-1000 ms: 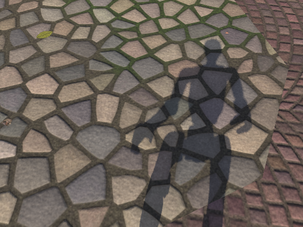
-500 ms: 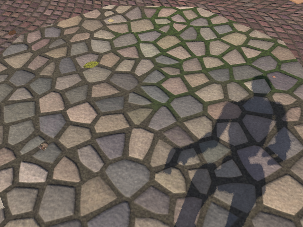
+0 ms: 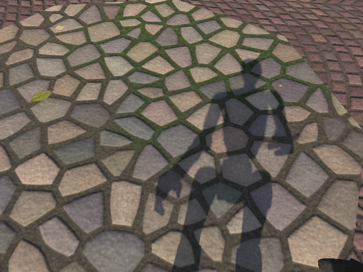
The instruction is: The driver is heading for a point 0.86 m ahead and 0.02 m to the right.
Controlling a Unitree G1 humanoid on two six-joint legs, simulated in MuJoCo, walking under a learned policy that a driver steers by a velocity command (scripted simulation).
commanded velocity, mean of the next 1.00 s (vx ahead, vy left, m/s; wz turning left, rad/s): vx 0.50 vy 0.00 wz -0.01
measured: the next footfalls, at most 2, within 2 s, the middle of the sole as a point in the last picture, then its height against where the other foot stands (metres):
right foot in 0.36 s outside the picture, level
left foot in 0.92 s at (200, 220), level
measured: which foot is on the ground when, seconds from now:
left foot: down 0.00-0.38, up 0.40-0.90, down 0.92-1.00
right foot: up 0.00-0.34, down 0.36-0.94, up 0.96-1.00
